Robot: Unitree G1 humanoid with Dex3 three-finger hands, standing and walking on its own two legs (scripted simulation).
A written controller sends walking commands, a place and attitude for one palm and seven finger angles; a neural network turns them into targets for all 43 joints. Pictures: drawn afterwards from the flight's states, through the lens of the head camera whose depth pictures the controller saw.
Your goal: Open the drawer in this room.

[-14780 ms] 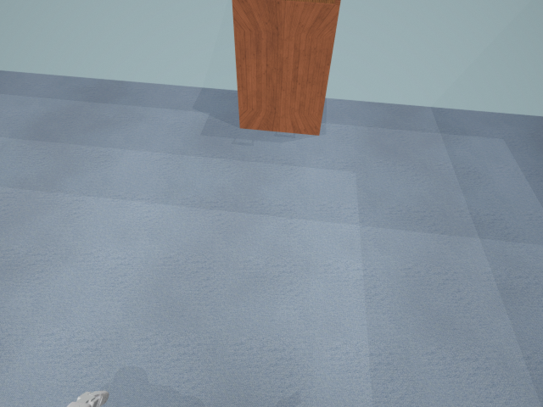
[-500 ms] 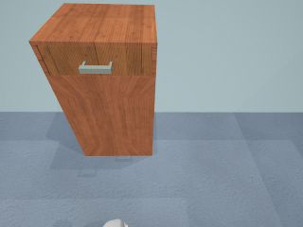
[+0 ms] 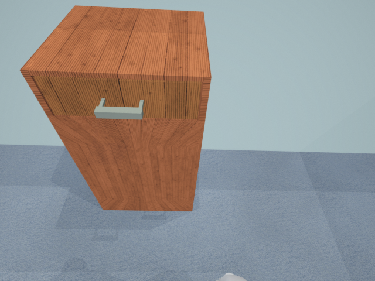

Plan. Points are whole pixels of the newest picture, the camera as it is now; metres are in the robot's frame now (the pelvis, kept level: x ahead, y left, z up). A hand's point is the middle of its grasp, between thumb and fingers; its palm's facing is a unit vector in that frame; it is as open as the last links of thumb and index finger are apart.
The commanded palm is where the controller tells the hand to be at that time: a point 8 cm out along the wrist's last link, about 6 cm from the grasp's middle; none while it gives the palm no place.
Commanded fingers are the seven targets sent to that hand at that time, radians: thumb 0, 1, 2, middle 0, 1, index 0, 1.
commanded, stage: come to a stop and stand still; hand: left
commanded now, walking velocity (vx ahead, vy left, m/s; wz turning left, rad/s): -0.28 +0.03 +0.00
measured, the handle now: (120, 107) +0.55 +0.22 +0.03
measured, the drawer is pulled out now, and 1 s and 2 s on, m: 0.00 0.00 0.00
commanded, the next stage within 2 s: look again from close up in 1.38 s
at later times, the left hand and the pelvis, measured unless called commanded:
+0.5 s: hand out of the picture +0.08 +0.19 -0.19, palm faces +0.05 -0.97 -0.23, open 7.4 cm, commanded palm none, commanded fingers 0.00 0.90 0.90 -0.20 -0.30 -0.20 -0.30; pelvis -0.01 +0.00 -0.02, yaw +1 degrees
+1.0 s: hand out of the picture -0.04 +0.16 -0.18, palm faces +0.00 -0.98 -0.19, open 7.4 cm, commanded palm none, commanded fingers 0.00 0.90 0.90 -0.20 -0.30 -0.20 -0.30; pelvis -0.03 +0.00 +0.00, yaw -1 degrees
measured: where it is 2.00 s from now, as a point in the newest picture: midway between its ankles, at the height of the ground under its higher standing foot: outside the picture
